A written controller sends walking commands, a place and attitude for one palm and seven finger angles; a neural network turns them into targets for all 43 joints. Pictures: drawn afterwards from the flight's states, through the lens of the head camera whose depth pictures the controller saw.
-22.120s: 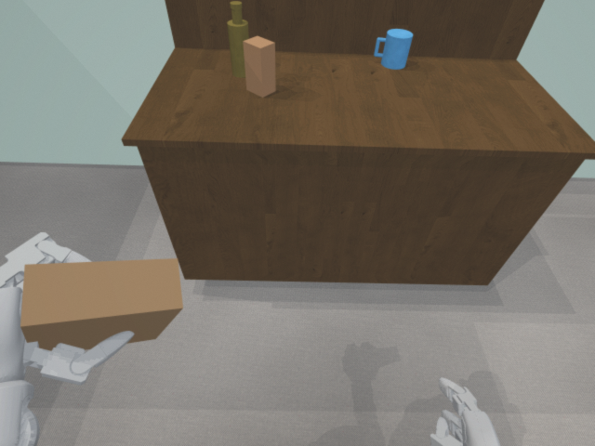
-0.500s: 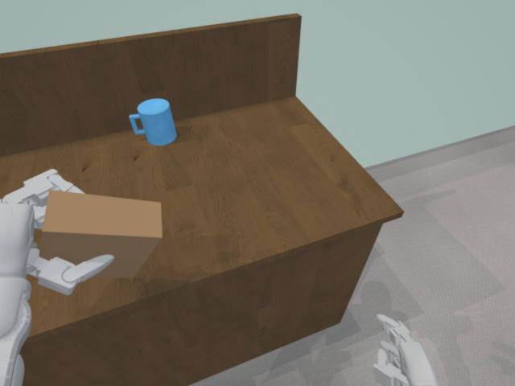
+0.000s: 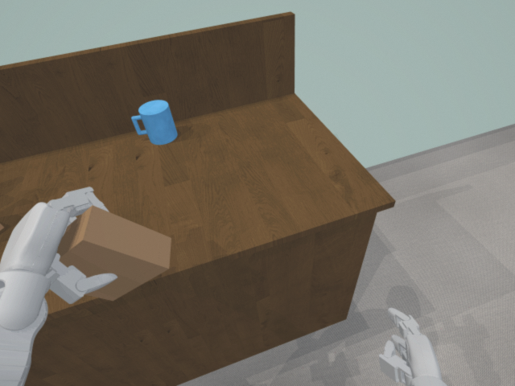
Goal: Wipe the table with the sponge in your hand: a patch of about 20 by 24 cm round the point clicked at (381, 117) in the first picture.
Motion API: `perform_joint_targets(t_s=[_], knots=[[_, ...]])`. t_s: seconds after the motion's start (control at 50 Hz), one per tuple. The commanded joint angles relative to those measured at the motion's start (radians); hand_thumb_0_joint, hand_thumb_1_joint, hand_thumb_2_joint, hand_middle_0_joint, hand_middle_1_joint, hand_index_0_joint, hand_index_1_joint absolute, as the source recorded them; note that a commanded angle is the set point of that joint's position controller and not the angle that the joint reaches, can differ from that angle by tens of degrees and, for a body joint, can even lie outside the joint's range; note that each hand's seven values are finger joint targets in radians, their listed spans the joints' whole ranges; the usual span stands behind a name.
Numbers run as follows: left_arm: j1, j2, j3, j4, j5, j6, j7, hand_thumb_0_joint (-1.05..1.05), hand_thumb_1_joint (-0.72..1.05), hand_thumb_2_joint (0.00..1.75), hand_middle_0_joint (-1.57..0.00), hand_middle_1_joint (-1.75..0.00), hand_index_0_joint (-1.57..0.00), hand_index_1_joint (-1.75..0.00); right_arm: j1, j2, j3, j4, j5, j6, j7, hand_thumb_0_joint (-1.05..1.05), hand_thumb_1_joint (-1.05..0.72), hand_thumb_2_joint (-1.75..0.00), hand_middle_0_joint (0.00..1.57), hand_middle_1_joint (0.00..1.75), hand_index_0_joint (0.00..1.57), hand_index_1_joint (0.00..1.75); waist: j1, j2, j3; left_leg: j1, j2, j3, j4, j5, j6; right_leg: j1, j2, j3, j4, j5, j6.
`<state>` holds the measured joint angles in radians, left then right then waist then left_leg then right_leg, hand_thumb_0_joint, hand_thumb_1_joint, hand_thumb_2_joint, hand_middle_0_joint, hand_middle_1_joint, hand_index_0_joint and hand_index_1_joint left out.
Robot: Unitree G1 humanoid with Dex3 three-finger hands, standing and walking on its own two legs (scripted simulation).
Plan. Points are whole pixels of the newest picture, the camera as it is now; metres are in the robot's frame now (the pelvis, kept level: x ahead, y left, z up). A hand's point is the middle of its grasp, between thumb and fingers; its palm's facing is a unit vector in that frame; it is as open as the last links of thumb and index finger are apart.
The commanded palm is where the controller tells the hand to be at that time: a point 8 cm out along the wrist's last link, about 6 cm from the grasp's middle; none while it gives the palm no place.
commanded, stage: turn the palm down, sponge in hand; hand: left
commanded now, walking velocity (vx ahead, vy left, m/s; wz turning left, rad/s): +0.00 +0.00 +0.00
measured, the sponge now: (117, 262) +0.25 +0.24 +0.11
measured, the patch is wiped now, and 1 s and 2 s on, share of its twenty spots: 0.00 0.00 0.00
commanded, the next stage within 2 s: move the sponge above the wiping area in 1.48 s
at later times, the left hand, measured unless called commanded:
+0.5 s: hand (72, 233) +0.26 +0.28 +0.16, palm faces +0.24 -0.32 -0.92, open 9.5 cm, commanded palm +0.22 +0.30 +0.21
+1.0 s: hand (35, 235) +0.25 +0.34 +0.16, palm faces +0.17 -0.11 -0.98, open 9.5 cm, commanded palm +0.21 +0.31 +0.22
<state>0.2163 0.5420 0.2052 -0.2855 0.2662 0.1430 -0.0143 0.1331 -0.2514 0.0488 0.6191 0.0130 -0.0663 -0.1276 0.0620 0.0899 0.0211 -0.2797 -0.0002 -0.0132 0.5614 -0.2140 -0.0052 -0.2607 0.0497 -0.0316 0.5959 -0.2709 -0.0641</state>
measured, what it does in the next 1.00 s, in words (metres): stands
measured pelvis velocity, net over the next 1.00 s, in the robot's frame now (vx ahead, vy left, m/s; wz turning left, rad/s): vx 0.02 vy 0.03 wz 0.01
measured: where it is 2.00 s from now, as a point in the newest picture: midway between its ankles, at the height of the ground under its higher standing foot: outside the picture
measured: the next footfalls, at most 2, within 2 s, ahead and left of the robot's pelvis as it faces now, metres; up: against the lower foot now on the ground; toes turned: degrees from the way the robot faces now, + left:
none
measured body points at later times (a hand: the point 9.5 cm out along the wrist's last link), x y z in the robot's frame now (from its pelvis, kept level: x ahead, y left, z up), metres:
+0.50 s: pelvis +0.04 +0.01 +0.00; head +0.03 -0.02 +0.45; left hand +0.24 +0.30 +0.21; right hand +0.27 -0.20 -0.07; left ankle +0.06 +0.13 -0.73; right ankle +0.04 -0.07 -0.73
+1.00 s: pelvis +0.02 +0.03 +0.01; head +0.01 -0.01 +0.46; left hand +0.24 +0.34 +0.21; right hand +0.28 -0.14 -0.06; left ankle +0.06 +0.13 -0.73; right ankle +0.04 -0.07 -0.73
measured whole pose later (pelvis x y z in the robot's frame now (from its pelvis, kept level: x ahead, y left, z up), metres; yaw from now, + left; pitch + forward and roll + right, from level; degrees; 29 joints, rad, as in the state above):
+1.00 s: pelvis +0.02 +0.03 +0.01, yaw +1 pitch -5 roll +0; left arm 0.09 0.57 0.04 -0.27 0.79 0.41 -0.04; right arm 0.01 -0.25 0.08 0.66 0.03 0.03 -0.08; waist 0.14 0.11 0.03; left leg -0.16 -0.03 -0.01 0.41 -0.17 0.03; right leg -0.12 0.02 -0.02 0.42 -0.22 -0.03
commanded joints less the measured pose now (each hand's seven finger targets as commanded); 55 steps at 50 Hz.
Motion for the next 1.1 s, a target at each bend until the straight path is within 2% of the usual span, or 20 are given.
perform_joint_targets(t_s=[0.0, 0.06, 0.08, 0.14, 0.16, 0.28, 0.34, 0.36, 0.38, 0.46, 0.58, 0.68, 0.76, 0.78, 0.86, 0.88, 0.96, 0.98, 1.06, 1.08], knots=[[-0.121, 0.311, 0.292, -0.235, 0.029, -0.096, 0.11, 0.0, 0.1, 1.3, -1.2, -1.6, -1.2, -1.6, -0.169, -0.085, -0.057, -0.174, -0.003, -0.055, -0.001, 0.0, -0.9, -0.9, 0.2, 0.3, 0.2, 0.3, 0.058, -0.048, -0.125, 0.02, -0.017, 0.023, -0.017, -0.05, 0.024, -0.014, -0.091, 0.166, -0.227, -0.212, 0.042], [-0.063, 0.311, 0.287, -0.229, 0.073, -0.04, 0.15, 0.0, 0.1, 1.3, -1.2, -1.6, -1.2, -1.6, -0.149, -0.108, -0.069, -0.168, 0.004, -0.034, 0.006, 0.0, -0.9, -0.9, 0.2, 0.3, 0.2, 0.3, 0.056, 0.02, -0.142, 0.031, -0.018, 0.028, -0.013, 0.025, 0.023, 0.01, -0.084, 0.17, -0.197, -0.058, 0.034], [-0.069, 0.259, 0.228, -0.237, 0.081, -0.011, 0.151, 0.0, 0.1, 1.3, -1.2, -1.6, -1.2, -1.6, -0.152, -0.105, -0.064, -0.178, 0.006, -0.027, 0.005, 0.0, -0.9, -0.9, 0.2, 0.3, 0.2, 0.3, 0.042, 0.004, -0.136, 0.032, -0.015, 0.033, -0.019, 0.041, 0.028, 0.014, -0.085, 0.143, -0.181, -0.007, 0.04], [-0.063, 0.276, 0.207, -0.215, 0.106, 0.06, 0.126, 0.0, 0.1, 1.3, -1.2, -1.6, -1.2, -1.6, -0.147, -0.124, -0.067, -0.178, 0.014, -0.017, -0.009, 0.0, -0.9, -0.9, 0.2, 0.3, 0.2, 0.3, 0.025, -0.086, -0.127, 0.039, -0.015, 0.034, -0.017, 0.074, 0.043, 0.014, -0.078, 0.132, -0.172, 0.077, 0.057], [-0.075, 0.283, 0.201, -0.215, 0.114, 0.073, 0.111, 0.0, 0.1, 1.3, -1.2, -1.6, -1.2, -1.6, -0.167, -0.124, -0.062, -0.178, 0.019, -0.017, -0.013, 0.0, -0.9, -0.9, 0.2, 0.3, 0.2, 0.3, 0.023, -0.078, -0.122, 0.049, -0.018, 0.034, -0.015, 0.089, 0.045, 0.013, -0.074, 0.137, -0.174, 0.106, 0.057], [-0.11, 0.28, 0.146, -0.397, 0.197, 0.038, 0.059, 0.0, 0.1, 1.3, -1.2, -1.6, -1.2, -1.6, -0.174, -0.109, -0.062, -0.204, 0.009, -0.039, -0.026, 0.0, -0.9, -0.9, 0.2, 0.3, 0.2, 0.3, 0.03, -0.039, -0.257, 0.148, -0.025, 0.031, -0.017, 0.221, 0.06, 0.059, -0.064, 0.083, -0.127, 0.282, 0.054], [-0.055, 0.296, 0.172, -0.391, 0.243, 0.026, 0.08, 0.0, 0.1, 1.3, -1.2, -1.6, -1.2, -1.6, -0.152, -0.111, -0.07, -0.191, 0.003, -0.035, -0.019, 0.0, -0.9, -0.9, 0.2, 0.3, 0.2, 0.3, 0.036, -0.041, -0.252, 0.158, -0.017, 0.021, -0.021, 0.268, 0.055, 0.051, -0.06, 0.068, -0.124, 0.32, 0.049], [-0.027, 0.333, 0.219, -0.364, 0.255, 0.042, 0.092, 0.0, 0.1, 1.3, -1.2, -1.6, -1.2, -1.6, -0.171, -0.114, -0.067, -0.182, 0.004, -0.032, -0.014, 0.0, -0.9, -0.9, 0.2, 0.3, 0.2, 0.3, 0.053, -0.025, -0.232, 0.15, -0.019, 0.018, -0.026, 0.268, 0.05, 0.054, -0.052, 0.079, -0.131, 0.315, 0.04], [-0.055, 0.28, 0.175, -0.359, 0.263, 0.054, 0.097, 0.0, 0.1, 1.3, -1.2, -1.6, -1.2, -1.6, -0.169, -0.103, -0.061, -0.187, 0.006, -0.024, -0.008, 0.0, -0.9, -0.9, 0.2, 0.3, 0.2, 0.3, 0.044, -0.033, -0.233, 0.137, -0.017, 0.021, -0.035, 0.273, 0.046, 0.061, -0.057, 0.057, -0.127, 0.319, 0.043], [-0.108, 0.307, 0.189, -0.251, 0.293, 0.159, 0.113, 0.0, 0.1, 1.3, -1.2, -1.6, -1.2, -1.6, -0.215, -0.114, -0.055, -0.167, 0.024, 0.012, 0.003, 0.0, -0.9, -0.9, 0.2, 0.3, 0.2, 0.3, 0.058, 0.006, -0.155, 0.104, -0.011, 0.008, -0.085, 0.209, 0.027, 0.058, -0.047, 0.073, -0.164, 0.219, 0.027], [-0.214, 0.226, 0.0, -0.253, 0.369, 0.266, 0.034, 0.0, 0.1, 1.3, -1.2, -1.6, -1.2, -1.6, -0.286, -0.108, -0.024, -0.193, 0.031, 0.03, 0.006, 0.0, -0.9, -0.9, 0.2, 0.3, 0.2, 0.3, 0.044, -0.026, -0.175, 0.143, -0.012, -0.005, -0.132, 0.184, 0.038, 0.087, -0.045, 0.047, -0.191, 0.175, 0.026], [-0.268, 0.238, -0.037, -0.32, 0.454, 0.238, -0.025, 0.0, 0.1, 1.3, -1.2, -1.6, -1.2, -1.6, -0.308, -0.095, -0.014, -0.197, 0.023, 0.021, 0.007, 0.0, -0.9, -0.9, 0.2, 0.3, 0.2, 0.3, 0.044, -0.027, -0.21, 0.193, -0.009, -0.028, -0.155, 0.187, 0.05, 0.103, -0.036, 0.039, -0.203, 0.149, 0.02], [-0.279, 0.345, 0.069, -0.283, 0.518, 0.204, -0.001, 0.0, 0.1, 1.3, -1.2, -1.6, -1.2, -1.6, -0.317, -0.102, -0.016, -0.167, 0.011, 0.025, 0.013, 0.0, -0.9, -0.9, 0.2, 0.3, 0.2, 0.3, 0.074, 0.024, -0.187, 0.184, -0.005, -0.053, -0.194, 0.143, 0.044, 0.13, -0.02, 0.065, -0.221, 0.109, 0.001], [-0.312, 0.298, 0.032, -0.277, 0.532, 0.196, 0.009, 0.0, 0.1, 1.3, -1.2, -1.6, -1.2, -1.6, -0.314, -0.087, -0.01, -0.165, 0.011, 0.024, 0.02, 0.0, -0.9, -0.9, 0.2, 0.3, 0.2, 0.3, 0.069, 0.02, -0.207, 0.188, -0.007, -0.046, -0.193, 0.162, 0.041, 0.135, -0.027, 0.043, -0.215, 0.114, 0.003], [-0.339, 0.328, 0.072, -0.208, 0.552, 0.217, 0.041, 0.0, 0.1, 1.3, -1.2, -1.6, -1.2, -1.6, -0.343, -0.095, -0.016, -0.137, 0.014, 0.035, 0.036, 0.0, -0.9, -0.9, 0.2, 0.3, 0.2, 0.3, 0.088, 0.058, -0.182, 0.18, -0.008, -0.065, -0.216, 0.138, 0.029, 0.148, -0.016, 0.076, -0.234, 0.107, -0.014], [-0.357, 0.26, 0.007, -0.193, 0.55, 0.227, 0.04, 0.0, 0.1, 1.3, -1.2, -1.6, -1.2, -1.6, -0.345, -0.086, -0.012, -0.139, 0.016, 0.035, 0.04, 0.0, -0.9, -0.9, 0.2, 0.3, 0.2, 0.3, 0.079, 0.046, -0.189, 0.184, -0.01, -0.05, -0.213, 0.15, 0.031, 0.148, -0.028, 0.049, -0.235, 0.114, -0.006], [-0.329, 0.222, -0.053, -0.151, 0.564, 0.281, 0.004, 0.0, 0.1, 1.3, -1.2, -1.6, -1.2, -1.6, -0.383, -0.095, -0.014, -0.139, 0.026, 0.043, 0.049, 0.0, -0.9, -0.9, 0.2, 0.3, 0.2, 0.3, 0.074, 0.026, -0.157, 0.172, -0.016, -0.052, -0.225, 0.116, 0.032, 0.143, -0.023, 0.076, -0.25, 0.099, -0.009], [-0.343, 0.176, -0.109, -0.155, 0.568, 0.285, -0.012, 0.0, 0.1, 1.3, -1.2, -1.6, -1.2, -1.6, -0.376, -0.092, -0.011, -0.14, 0.027, 0.042, 0.051, 0.0, -0.9, -0.9, 0.2, 0.3, 0.2, 0.3, 0.062, 0.005, -0.163, 0.172, -0.015, -0.043, -0.227, 0.117, 0.035, 0.143, -0.031, 0.049, -0.248, 0.099, 0.0], [-0.365, 0.23, -0.091, -0.204, 0.608, 0.267, -0.04, 0.0, 0.1, 1.3, -1.2, -1.6, -1.2, -1.6, -0.388, -0.093, -0.011, -0.152, 0.026, 0.038, 0.047, 0.0, -0.9, -0.9, 0.2, 0.3, 0.2, 0.3, 0.066, 0.001, -0.176, 0.184, -0.016, -0.057, -0.239, 0.071, 0.048, 0.148, -0.018, 0.08, -0.25, 0.068, -0.004], [-0.381, 0.209, -0.117, -0.203, 0.621, 0.257, -0.042, 0.0, 0.1, 1.3, -1.2, -1.6, -1.2, -1.6, -0.378, -0.085, -0.008, -0.147, 0.023, 0.033, 0.048, 0.0, -0.9, -0.9, 0.2, 0.3, 0.2, 0.3, 0.062, 0.0, -0.195, 0.193, -0.019, -0.046, -0.23, 0.098, 0.05, 0.151, -0.027, 0.054, -0.241, 0.077, 0.002]])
